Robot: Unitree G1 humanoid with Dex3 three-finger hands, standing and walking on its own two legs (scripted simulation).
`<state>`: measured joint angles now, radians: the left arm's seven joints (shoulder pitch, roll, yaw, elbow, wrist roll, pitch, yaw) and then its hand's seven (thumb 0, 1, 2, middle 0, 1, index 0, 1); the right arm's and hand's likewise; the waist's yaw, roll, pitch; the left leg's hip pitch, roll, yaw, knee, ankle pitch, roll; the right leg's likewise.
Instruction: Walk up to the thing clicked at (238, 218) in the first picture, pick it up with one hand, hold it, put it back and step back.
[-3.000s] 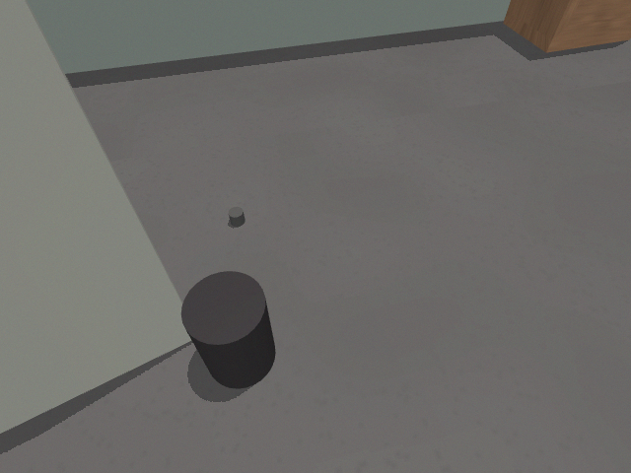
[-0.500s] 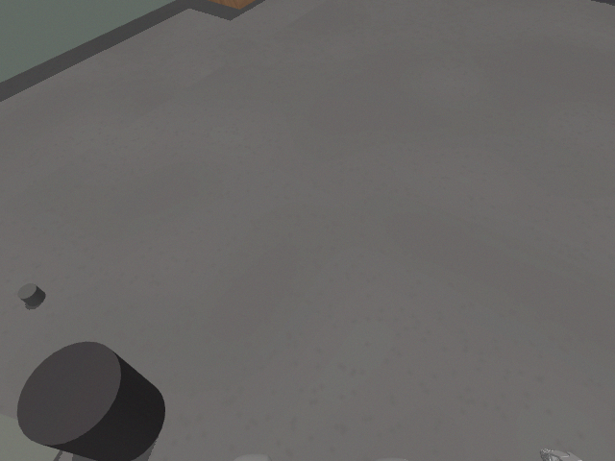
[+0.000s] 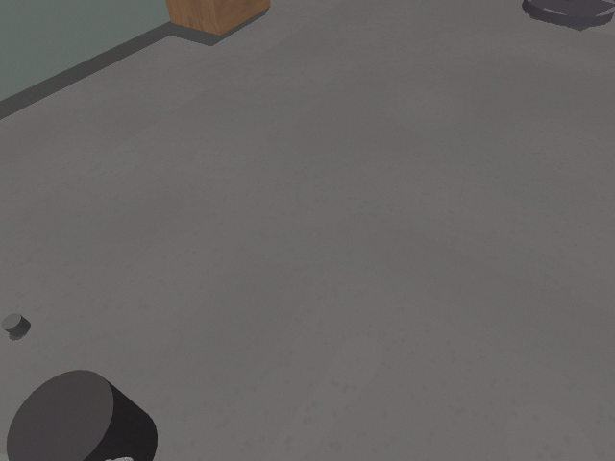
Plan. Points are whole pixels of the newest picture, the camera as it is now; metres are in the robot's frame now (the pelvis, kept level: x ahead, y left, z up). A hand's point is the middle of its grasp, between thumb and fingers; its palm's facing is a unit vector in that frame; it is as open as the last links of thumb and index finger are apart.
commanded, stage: stand
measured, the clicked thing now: (16, 325) +0.69 +1.06 -0.75
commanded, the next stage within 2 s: none
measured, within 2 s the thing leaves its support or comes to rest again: neither
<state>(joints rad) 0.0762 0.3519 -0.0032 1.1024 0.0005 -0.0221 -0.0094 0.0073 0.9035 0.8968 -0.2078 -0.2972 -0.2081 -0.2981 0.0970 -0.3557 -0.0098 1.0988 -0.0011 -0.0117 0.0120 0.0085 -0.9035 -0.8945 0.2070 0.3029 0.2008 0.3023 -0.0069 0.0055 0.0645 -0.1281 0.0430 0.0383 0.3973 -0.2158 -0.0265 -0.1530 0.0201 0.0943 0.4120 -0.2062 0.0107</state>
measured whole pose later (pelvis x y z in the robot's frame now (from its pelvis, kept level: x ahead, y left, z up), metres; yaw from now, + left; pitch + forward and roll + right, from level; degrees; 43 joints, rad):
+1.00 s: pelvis +0.01 +0.01 +0.00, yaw +2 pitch -2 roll +0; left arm 0.10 0.35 -0.01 1.12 0.00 -0.01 0.00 0.01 0.90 0.90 -0.21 -0.30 -0.21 -0.30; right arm 0.09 -0.35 -0.01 1.14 -0.01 -0.01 0.01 0.01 -0.90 -0.89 0.21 0.30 0.20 0.30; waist 0.00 0.00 0.05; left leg -0.11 0.03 0.01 0.33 -0.19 -0.02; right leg -0.11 0.00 0.06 0.32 -0.18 0.02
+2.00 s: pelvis +0.02 +0.01 +0.00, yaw +2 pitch -2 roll +0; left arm 0.12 0.35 0.00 1.12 0.01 -0.01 0.00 0.01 0.90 0.90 -0.21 -0.30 -0.21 -0.30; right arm 0.11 -0.35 -0.01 1.12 0.00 0.00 0.00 0.01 -0.90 -0.89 0.21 0.30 0.20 0.30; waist 0.00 0.00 0.06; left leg -0.09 0.03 0.00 0.33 -0.20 -0.02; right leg -0.09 0.00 0.05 0.32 -0.19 0.02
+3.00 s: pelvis +0.11 -0.03 +0.00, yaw +2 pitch -3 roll -1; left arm 0.33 0.38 0.07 0.94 0.02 -0.06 -0.04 0.01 0.90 0.90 -0.21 -0.30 -0.21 -0.30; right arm 0.28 -0.43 -0.08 0.96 -0.01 0.00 0.06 0.01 -0.91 -0.89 0.20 0.30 0.20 0.30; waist 0.02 0.08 0.09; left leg -0.43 0.01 -0.09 0.93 -0.33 0.00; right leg -0.05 0.03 -0.07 0.37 -0.26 -0.03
